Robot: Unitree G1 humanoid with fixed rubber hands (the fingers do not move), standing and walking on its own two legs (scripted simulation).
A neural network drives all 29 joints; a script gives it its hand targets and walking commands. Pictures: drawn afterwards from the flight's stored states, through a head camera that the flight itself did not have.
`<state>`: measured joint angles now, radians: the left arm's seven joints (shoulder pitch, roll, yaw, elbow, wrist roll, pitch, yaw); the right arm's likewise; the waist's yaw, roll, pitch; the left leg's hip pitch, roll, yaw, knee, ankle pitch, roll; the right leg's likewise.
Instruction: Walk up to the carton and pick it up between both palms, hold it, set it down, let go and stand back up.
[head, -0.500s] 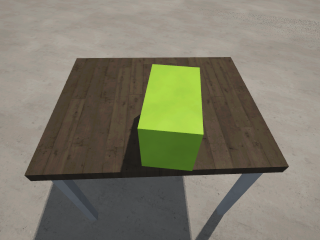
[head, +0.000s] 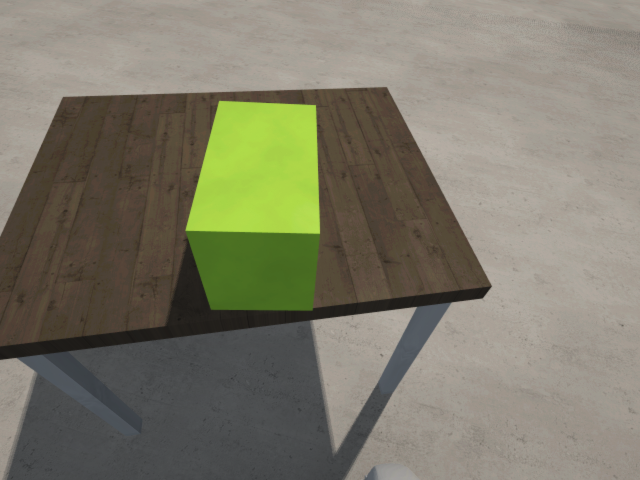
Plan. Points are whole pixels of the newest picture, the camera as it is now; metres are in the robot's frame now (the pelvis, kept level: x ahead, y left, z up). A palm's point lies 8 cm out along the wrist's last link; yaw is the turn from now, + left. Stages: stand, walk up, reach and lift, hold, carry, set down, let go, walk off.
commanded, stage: walk up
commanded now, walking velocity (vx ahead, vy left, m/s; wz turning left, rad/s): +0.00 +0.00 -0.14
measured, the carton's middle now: (265, 204) +0.53 +0.08 +0.00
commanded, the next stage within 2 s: none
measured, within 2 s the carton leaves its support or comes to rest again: neither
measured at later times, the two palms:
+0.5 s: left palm out of the picture +0.01 +0.13 -0.15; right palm out of the picture -0.04 -0.29 -0.13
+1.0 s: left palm out of the picture -0.08 +0.32 -0.16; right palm out of the picture +0.04 -0.18 -0.11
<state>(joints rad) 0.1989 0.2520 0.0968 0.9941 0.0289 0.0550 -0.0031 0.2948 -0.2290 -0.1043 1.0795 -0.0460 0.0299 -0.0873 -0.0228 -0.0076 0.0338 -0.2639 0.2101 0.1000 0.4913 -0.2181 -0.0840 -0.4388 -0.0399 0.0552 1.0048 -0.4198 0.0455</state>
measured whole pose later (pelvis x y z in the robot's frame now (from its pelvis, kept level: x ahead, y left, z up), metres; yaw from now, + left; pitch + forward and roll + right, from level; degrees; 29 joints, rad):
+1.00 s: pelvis -0.02 +0.07 +0.00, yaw +3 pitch -1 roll -2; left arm 0.34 0.27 0.07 1.10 0.02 0.05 0.04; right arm 0.22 -0.17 -0.05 0.99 -0.01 0.00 0.00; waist 0.03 -0.08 0.05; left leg -0.27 0.06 0.03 0.51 -0.22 -0.02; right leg -0.31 -0.10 0.04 0.70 -0.45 0.04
